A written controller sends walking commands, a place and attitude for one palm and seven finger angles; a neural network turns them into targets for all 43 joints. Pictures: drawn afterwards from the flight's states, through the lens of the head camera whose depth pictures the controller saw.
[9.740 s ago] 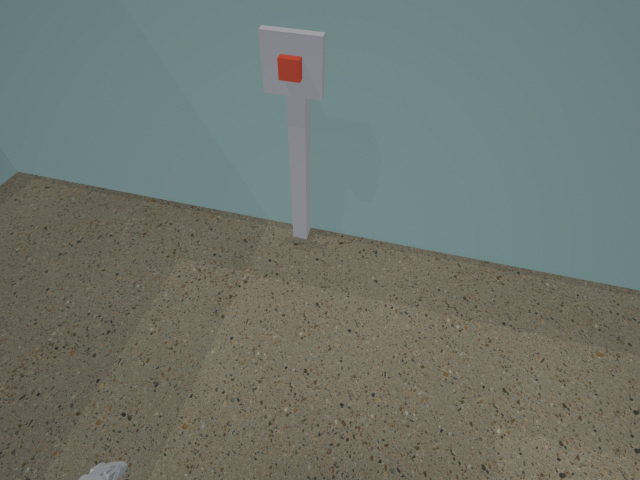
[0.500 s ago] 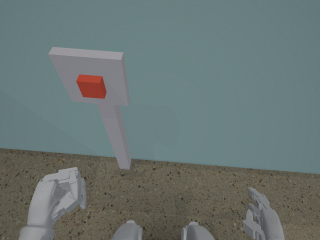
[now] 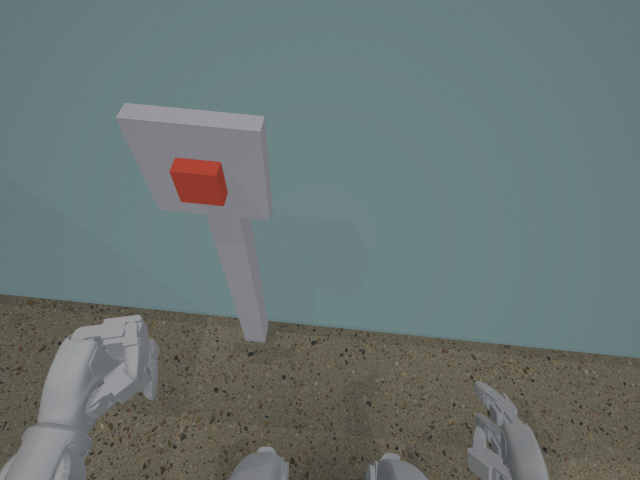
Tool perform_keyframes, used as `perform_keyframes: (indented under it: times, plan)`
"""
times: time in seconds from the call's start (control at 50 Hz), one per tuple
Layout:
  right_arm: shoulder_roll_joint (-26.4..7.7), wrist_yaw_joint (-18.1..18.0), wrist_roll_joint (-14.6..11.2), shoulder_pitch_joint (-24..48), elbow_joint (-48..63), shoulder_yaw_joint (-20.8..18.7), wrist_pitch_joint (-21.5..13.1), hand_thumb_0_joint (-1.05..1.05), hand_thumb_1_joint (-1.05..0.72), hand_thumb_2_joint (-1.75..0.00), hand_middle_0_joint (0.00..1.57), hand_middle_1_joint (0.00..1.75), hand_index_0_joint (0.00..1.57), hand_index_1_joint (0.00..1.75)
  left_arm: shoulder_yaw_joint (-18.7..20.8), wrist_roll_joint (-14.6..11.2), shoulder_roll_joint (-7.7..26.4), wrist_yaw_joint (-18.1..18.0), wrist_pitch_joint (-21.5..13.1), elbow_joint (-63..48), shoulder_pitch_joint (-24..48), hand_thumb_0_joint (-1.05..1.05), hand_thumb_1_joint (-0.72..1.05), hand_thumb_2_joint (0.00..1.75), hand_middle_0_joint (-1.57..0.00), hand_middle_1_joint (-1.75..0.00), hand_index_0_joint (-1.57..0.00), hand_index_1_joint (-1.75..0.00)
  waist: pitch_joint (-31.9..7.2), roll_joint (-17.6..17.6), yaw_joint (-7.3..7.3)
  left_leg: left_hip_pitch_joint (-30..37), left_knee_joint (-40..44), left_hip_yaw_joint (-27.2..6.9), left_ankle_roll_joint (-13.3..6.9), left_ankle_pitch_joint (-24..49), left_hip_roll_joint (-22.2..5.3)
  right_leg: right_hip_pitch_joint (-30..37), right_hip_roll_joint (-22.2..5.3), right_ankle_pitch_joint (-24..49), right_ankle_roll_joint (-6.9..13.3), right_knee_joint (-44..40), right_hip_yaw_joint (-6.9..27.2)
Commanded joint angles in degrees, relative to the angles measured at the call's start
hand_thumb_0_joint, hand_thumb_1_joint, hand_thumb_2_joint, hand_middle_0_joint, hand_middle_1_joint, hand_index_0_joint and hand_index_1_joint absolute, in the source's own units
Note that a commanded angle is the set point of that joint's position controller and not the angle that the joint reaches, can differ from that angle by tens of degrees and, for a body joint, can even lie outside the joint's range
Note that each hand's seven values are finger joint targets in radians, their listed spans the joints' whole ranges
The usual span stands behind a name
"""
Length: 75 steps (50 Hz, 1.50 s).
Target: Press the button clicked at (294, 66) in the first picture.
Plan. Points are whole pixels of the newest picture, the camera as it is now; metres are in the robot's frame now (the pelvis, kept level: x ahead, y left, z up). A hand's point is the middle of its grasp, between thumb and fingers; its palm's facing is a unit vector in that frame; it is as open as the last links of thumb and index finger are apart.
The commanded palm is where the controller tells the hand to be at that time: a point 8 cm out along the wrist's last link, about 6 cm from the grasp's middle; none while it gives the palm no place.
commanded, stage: raise the hand and make a fist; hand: left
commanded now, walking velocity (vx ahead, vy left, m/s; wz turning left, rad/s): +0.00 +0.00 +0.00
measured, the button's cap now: (201, 180) +0.49 +0.20 +0.06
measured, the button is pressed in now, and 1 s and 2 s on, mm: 0 0 0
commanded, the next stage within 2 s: aim a knuckle at the button in 0.40 s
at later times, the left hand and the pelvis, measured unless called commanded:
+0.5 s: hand (143, 377) +0.22 +0.20 +0.05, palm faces -0.02 -1.00 -0.04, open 3.1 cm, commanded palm +0.20 +0.26 +0.05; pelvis -0.01 +0.00 +0.00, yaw +0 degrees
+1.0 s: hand (174, 320) +0.29 +0.19 +0.04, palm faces -0.03 -1.00 -0.04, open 3.1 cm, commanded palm +0.27 +0.24 +0.04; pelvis +0.00 -0.01 +0.00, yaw -1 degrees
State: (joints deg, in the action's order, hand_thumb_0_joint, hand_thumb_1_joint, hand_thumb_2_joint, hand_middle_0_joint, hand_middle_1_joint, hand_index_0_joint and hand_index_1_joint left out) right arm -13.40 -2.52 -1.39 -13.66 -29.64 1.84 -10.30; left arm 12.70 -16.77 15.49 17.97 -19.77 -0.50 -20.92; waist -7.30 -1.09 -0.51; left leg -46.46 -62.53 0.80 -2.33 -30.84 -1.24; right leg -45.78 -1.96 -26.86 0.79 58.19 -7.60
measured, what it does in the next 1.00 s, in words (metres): stands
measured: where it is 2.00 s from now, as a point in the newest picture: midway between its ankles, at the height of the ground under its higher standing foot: outside the picture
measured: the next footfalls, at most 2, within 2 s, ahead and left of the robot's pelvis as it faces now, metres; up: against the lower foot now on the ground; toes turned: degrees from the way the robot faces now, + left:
none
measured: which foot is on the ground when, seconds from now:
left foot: down 0.00-1.00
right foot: down 0.00-1.00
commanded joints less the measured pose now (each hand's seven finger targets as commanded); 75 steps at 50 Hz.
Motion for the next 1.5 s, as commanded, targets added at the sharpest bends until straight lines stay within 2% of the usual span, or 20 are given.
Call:
perform_keyframes:
  times: [0.0, 0.22, 0.34, 0.38, 0.48, 0.5, 0.54, 0.7, 0.74, 0.86, 0.9, 0.94, 1.0, 1.04, 1.06, 1.18, 1.3, 1.4, 1.44, 1.48]
  plan:
    - [-8.3, -0.37, -0.45, 1.66, 8.54, -4.16, -3.21, 0.0, -0.9, -0.9, 0.2, 0.3, 0.2, 0.3, 4.79, -1.77, 7.17, 0.67, -3.77, -10.56, 2.13, 0.0, 0.9, 0.9, -1.3, -1.5, -1.3, -1.5, -12.8, -2.43, 0.05, 8.2, 11.14, -4.05, 2.08, 20.92, 0.95, 9.92, 2.59, 13.21, 0.8, -6.55, 2.57]
    - [-8.45, 0.13, -0.41, 1.5, 8.73, -4.42, -3.26, 0.0, -0.9, -0.9, 0.2, 0.3, 0.2, 0.3, 5.01, -1.35, 7.53, -0.05, -5.22, -10.14, 1.87, 0.0, 0.9, 0.9, -1.3, -1.5, -1.3, -1.5, -11.64, -4.29, 0.4, 7.87, 11.54, -3.73, 2.3, 19.41, 1.01, 9.07, 2.53, 11.31, 1.02, -6.64, 2.87]
    - [-8.55, -0.12, -0.35, 1.74, 8.97, -4.21, -2.93, 0.0, -0.9, -0.9, 0.2, 0.3, 0.2, 0.3, 4.56, -1.34, 7.64, 0.17, -5.23, -9.48, 2.8, 0.0, 0.9, 0.9, -1.3, -1.5, -1.3, -1.5, -10.79, -2.21, -0.2, 6.82, 11.29, -4.01, 1.9, 17.41, 1.05, 8.74, 2.72, 10.01, 0.98, -6.86, 3.05]
    - [-8.59, -0.13, -0.54, 1.63, 9.11, -4.15, -3.01, 0.0, -0.9, -0.9, 0.2, 0.3, 0.2, 0.3, 4.35, -1.2, 7.75, 0.3, -5.32, -10.81, 3.2, 0.0, 0.9, 0.9, -1.3, -1.5, -1.3, -1.5, -11.71, -4.22, -0.05, 7.9, 11.52, -4.03, 2.08, 16.95, 0.99, 8.19, 2.63, 9.34, 0.96, -6.83, 3.03]
    - [-8.46, -0.31, -0.49, 1.57, 9.02, -4.0, -3.06, 0.0, -0.9, -0.9, 0.2, 0.3, 0.2, 0.3, 4.4, -1.33, 7.42, 0.41, -4.95, -10.31, 2.81, 0.0, 0.9, 0.9, -1.3, -1.5, -1.3, -1.5, -11.64, -3.06, -0.12, 7.5, 11.31, -4.11, 1.96, 17.16, 1.08, 8.48, 2.65, 9.82, 0.91, -6.82, 3.0]
    - [-8.67, -0.33, -0.43, 1.44, 9.07, -3.7, -3.12, 0.0, -0.9, -0.9, 0.2, 0.3, 0.2, 0.3, 2.69, -1.22, 6.66, 0.55, -4.89, -10.51, 5.55, 0.0, 0.9, 0.9, -1.3, -1.5, -1.3, -1.5, -10.77, -2.97, -1.17, 7.17, 11.03, -4.23, 1.85, 15.93, 1.09, 7.18, 2.62, 8.95, 0.73, -6.88, 2.97]
    - [-9.04, -0.79, -0.26, 1.13, 7.88, -3.61, -3.17, 0.0, -0.9, -0.9, 0.2, 0.3, 0.2, 0.3, 4.58, -1.09, 8.72, 0.25, -5.08, -8.24, 9.48, 0.0, 0.9, 0.9, -1.3, -1.5, -1.3, -1.5, -9.66, -1.4, -1.63, 5.53, 10.22, -4.47, 1.76, 14.56, 0.95, 6.05, 2.84, 7.65, 0.81, -6.53, 3.2]
    - [-9.23, -0.84, -0.41, 0.7, 7.39, -3.43, -3.31, 0.0, -0.9, -0.9, 0.2, 0.3, 0.2, 0.3, 3.24, -0.36, 8.29, 0.9, -3.84, -4.74, 16.26, 0.0, 0.9, 0.9, -1.3, -1.5, -1.3, -1.5, -14.31, -4.39, -0.9, 6.82, 9.78, -3.87, 1.72, 17.42, 1.13, 7.4, 2.25, 10.63, 0.82, -5.81, 3.84]
    - [-9.37, -0.91, -0.2, 0.29, 7.13, -3.43, -2.91, 0.0, -0.9, -0.9, 0.2, 0.3, 0.2, 0.3, 5.45, -0.72, 10.28, 0.38, -3.28, -2.72, 16.9, 0.0, 0.9, 0.9, -1.3, -1.5, -1.3, -1.5, -14.97, -1.56, -0.66, 5.65, 9.53, -3.86, 1.59, 18.53, 1.1, 9.21, 2.46, 12.0, 0.8, -5.76, 4.04]
    - [-9.18, -0.43, -0.24, 0.19, 6.94, -3.54, -1.75, 0.0, -0.9, -0.9, 0.2, 0.3, 0.2, 0.3, 6.31, -0.38, 10.63, -0.26, -3.6, 0.83, 20.14, 0.0, 0.9, 0.9, -1.3, -1.5, -1.3, -1.5, -15.51, -2.8, -0.4, 5.29, 9.59, -2.85, 1.62, 19.56, 1.19, 10.23, 2.14, 14.0, 0.67, -5.79, 4.72]
    - [-9.15, -0.19, -0.27, 0.02, 6.93, -3.66, -1.65, 0.0, -0.9, -0.9, 0.2, 0.3, 0.2, 0.3, 4.7, -0.43, 8.89, -0.25, -4.1, 0.86, 20.97, 0.0, 0.9, 0.9, -1.3, -1.5, -1.3, -1.5, -16.03, -3.27, -0.72, 5.95, 9.73, -2.83, 1.72, 20.19, 1.13, 9.9, 2.06, 14.71, 0.62, -5.69, 4.47]
    - [-9.55, -0.26, -0.27, -0.39, 6.29, -3.72, -1.3, 0.0, -0.9, -0.9, 0.2, 0.3, 0.2, 0.3, 5.19, -0.32, 9.83, -0.24, -4.21, 3.6, 23.14, 0.0, 0.9, 0.9, -1.3, -1.5, -1.3, -1.5, -14.64, -0.86, -1.5, 4.49, 9.26, -2.8, 1.46, 18.83, 1.02, 9.33, 2.21, 13.81, 0.52, -5.97, 4.79]
    - [-9.55, -0.31, -0.34, -0.65, 5.62, -3.91, -1.2, 0.0, -0.9, -0.9, 0.2, 0.3, 0.2, 0.3, 3.22, 0.53, 8.25, -0.41, -4.85, 4.85, 28.05, 0.0, 0.9, 0.9, -1.3, -1.5, -1.3, -1.5, -14.98, -2.45, -2.03, 5.32, 9.11, -2.88, 1.56, 19.11, 0.86, 7.6, 2.0, 14.04, 0.53, -5.37, 4.73]
    - [-9.81, -0.48, -0.23, -0.94, 4.96, -4.0, -1.04, 0.0, -0.9, -0.9, 0.2, 0.3, 0.2, 0.3, 3.82, 0.6, 9.45, -0.66, -5.09, 6.01, 31.54, 0.0, 0.9, 0.9, -1.3, -1.5, -1.3, -1.5, -16.1, -1.0, -2.41, 4.6, 8.46, -2.78, 1.25, 18.3, 0.92, 7.77, 1.97, 13.55, 0.39, -5.39, 5.21]
    - [-9.99, -0.59, -0.23, -1.18, 4.65, -4.12, -0.79, 0.0, -0.9, -0.9, 0.2, 0.3, 0.2, 0.3, 5.35, 1.06, 11.33, -0.85, -5.27, 7.25, 32.45, 0.0, 0.9, 0.9, -1.3, -1.5, -1.3, -1.5, -16.79, -0.97, -2.05, 4.57, 8.68, -2.83, 1.36, 17.89, 0.82, 7.93, 1.86, 13.03, 0.39, -5.34, 5.32]
    - [-9.5, -0.44, -0.03, -1.77, 4.02, -4.11, 0.4, 0.0, -0.9, -0.9, 0.2, 0.3, 0.2, 0.3, 6.36, 1.68, 11.98, -1.76, -5.56, 10.6, 35.91, 0.0, 0.9, 0.9, -1.3, -1.5, -1.3, -1.5, -20.47, -2.04, -1.19, 5.68, 8.44, -2.26, 1.43, 22.11, 0.88, 10.45, 1.72, 17.8, 0.44, -4.42, 5.73]
    - [-9.7, -0.01, -0.11, -2.28, 3.24, -3.85, 1.97, 0.0, -0.9, -0.9, 0.2, 0.3, 0.2, 0.3, 5.84, 2.07, 11.79, -1.77, -5.62, 16.68, 42.1, 0.0, 0.9, 0.9, -1.3, -1.5, -1.3, -1.5, -18.27, -0.29, -2.54, 2.81, 8.18, -1.82, 1.27, 18.96, 0.89, 9.8, 1.77, 16.39, 0.16, -5.0, 6.27]
    - [-9.68, -0.02, -0.01, -3.28, 2.44, -4.01, 2.76, 0.0, -0.9, -0.9, 0.2, 0.3, 0.2, 0.3, 6.21, 2.63, 12.71, -1.43, -7.0, 19.41, 47.46, 0.0, 0.9, 0.9, -1.3, -1.5, -1.3, -1.5, -20.51, -3.05, -2.65, 4.57, 7.63, -1.75, 1.38, 21.02, 0.76, 8.92, 1.84, 18.05, 0.43, -4.29, 6.48]
    - [-9.86, 0.07, 0.13, -3.68, 1.93, -4.0, 3.0, 0.0, -0.9, -0.9, 0.2, 0.3, 0.2, 0.3, 5.59, 2.52, 12.4, -1.21, -7.36, 21.0, 50.27, 0.0, 0.9, 0.9, -1.3, -1.5, -1.3, -1.5, -20.53, -1.14, -3.49, 3.85, 7.03, -2.0, 1.17, 20.77, 0.66, 8.54, 1.99, 17.97, 0.32, -4.1, 6.48]
    - [-9.84, 0.16, 0.13, -4.13, 1.56, -4.04, 3.45, 0.0, -0.9, -0.9, 0.2, 0.3, 0.2, 0.3, 6.05, 2.96, 12.77, -1.11, -7.62, 23.37, 51.11, 0.0, 0.9, 0.9, -1.3, -1.5, -1.3, -1.5, -20.88, -1.75, -3.03, 3.85, 7.13, -1.88, 1.34, 21.11, 0.71, 8.62, 1.94, 18.3, 0.41, -3.86, 6.46]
